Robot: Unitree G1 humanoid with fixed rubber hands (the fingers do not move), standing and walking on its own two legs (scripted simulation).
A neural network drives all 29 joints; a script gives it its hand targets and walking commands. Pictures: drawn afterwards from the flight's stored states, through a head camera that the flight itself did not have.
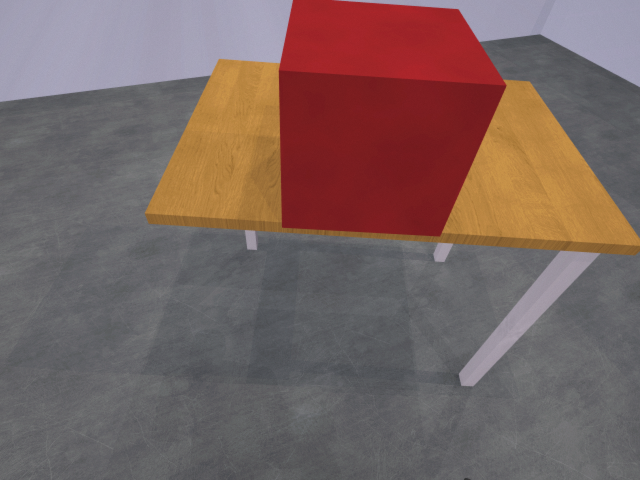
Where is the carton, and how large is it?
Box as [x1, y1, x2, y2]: [279, 0, 506, 236]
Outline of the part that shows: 293,0 279,67 282,227 439,236 506,85 458,9 337,0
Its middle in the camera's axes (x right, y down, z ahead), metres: +0.09 -0.21 +0.65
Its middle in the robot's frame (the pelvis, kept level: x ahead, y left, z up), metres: +0.64 -0.06 +0.13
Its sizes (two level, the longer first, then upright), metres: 0.276 0.267 0.273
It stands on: a table, 0.75 m high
